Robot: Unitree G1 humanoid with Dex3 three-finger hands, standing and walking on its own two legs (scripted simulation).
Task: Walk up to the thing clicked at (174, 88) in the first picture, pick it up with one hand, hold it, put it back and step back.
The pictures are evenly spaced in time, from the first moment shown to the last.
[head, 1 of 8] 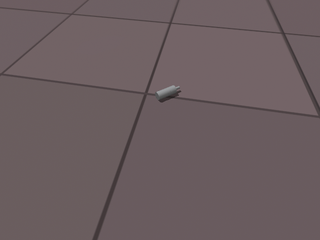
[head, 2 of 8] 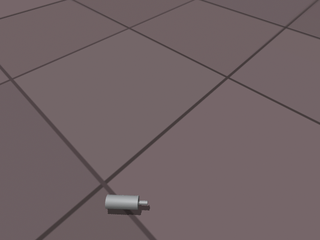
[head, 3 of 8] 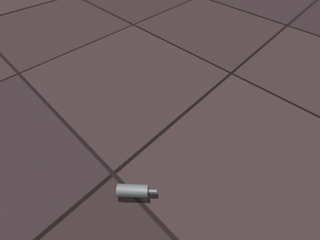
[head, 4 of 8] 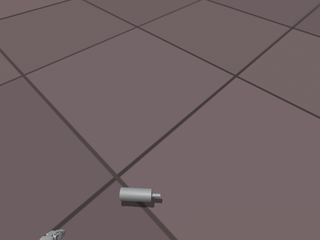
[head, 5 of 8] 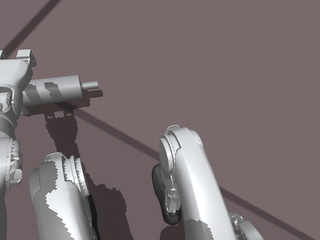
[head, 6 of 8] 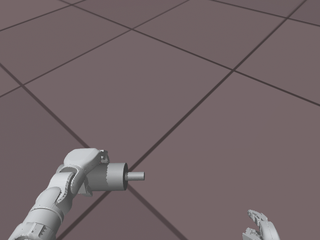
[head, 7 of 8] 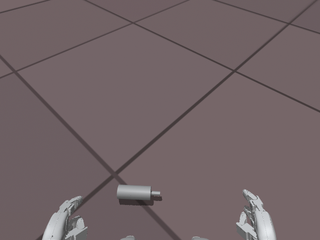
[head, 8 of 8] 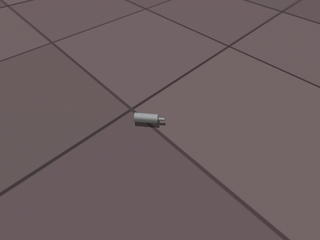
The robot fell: no
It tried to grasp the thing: yes
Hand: left
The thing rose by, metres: 0.67
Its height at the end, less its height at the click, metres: +0.00
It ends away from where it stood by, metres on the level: 0.00
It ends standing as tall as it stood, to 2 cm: yes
